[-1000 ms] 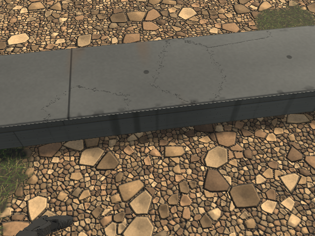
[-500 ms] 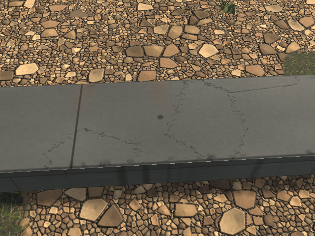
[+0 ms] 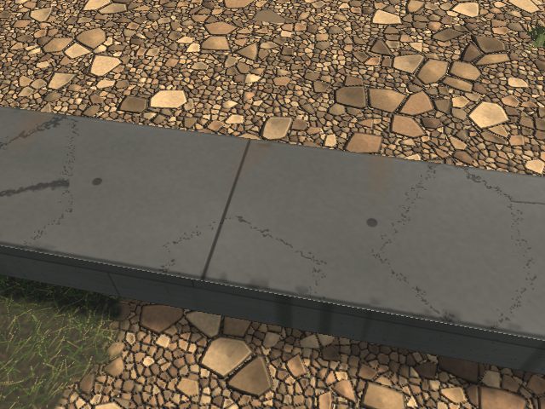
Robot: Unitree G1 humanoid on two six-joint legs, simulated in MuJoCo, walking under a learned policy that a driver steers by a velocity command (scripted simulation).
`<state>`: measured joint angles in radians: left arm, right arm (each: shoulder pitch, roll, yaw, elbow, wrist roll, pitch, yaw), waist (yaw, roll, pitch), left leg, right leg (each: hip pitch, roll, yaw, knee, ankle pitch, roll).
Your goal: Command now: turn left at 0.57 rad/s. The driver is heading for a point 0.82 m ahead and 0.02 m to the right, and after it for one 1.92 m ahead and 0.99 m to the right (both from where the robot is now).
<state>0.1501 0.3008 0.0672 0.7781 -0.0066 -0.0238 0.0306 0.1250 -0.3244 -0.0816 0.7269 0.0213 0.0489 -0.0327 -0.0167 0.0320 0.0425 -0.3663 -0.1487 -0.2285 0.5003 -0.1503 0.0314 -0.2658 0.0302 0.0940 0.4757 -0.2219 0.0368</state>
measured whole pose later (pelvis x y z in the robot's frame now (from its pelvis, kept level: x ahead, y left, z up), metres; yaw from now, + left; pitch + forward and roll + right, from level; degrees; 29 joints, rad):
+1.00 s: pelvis +0.08 +0.05 +0.01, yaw +11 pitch +0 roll +0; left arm 0.43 0.24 0.05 1.01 0.02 -0.05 -0.01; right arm 0.13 -0.29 -0.05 0.86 -0.04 -0.01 0.05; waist 0.06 0.02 0.03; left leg -0.43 0.03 0.04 0.69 -0.27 0.02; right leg 0.03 0.00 -0.01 0.24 -0.27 -0.01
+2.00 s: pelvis +0.57 +0.09 +0.01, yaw -22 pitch +5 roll +1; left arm 0.52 0.21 0.02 0.99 0.02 -0.07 0.03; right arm -0.05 -0.12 0.06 0.54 -0.07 0.01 -0.01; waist 0.08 0.00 0.02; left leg -1.33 0.07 0.04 1.96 -0.57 0.03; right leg -0.05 0.10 0.19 0.32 -0.31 -0.11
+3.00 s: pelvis +0.86 +0.02 +0.16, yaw -31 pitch +0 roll +0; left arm 0.13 0.21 0.02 0.77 0.01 0.02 0.01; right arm 0.23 -0.22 0.00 0.79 -0.01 0.00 -0.01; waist -0.03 0.00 0.01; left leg -0.14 0.02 0.15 0.54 -0.41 0.04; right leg -0.36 -0.02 0.02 0.56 -0.20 0.02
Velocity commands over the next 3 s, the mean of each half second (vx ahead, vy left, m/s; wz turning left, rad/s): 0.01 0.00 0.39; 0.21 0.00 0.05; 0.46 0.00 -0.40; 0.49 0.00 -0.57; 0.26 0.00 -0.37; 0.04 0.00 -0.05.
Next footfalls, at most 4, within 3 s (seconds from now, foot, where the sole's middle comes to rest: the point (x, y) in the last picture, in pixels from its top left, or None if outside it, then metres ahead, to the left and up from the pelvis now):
0.40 left None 0.02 0.14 -0.77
0.74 right None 0.05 -0.08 -0.77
1.08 left None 0.20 0.20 -0.77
1.58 right None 0.47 0.05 -0.77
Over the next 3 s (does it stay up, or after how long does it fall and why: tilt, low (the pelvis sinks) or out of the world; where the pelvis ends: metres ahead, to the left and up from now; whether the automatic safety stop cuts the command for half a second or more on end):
stays up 0.86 0.02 0.16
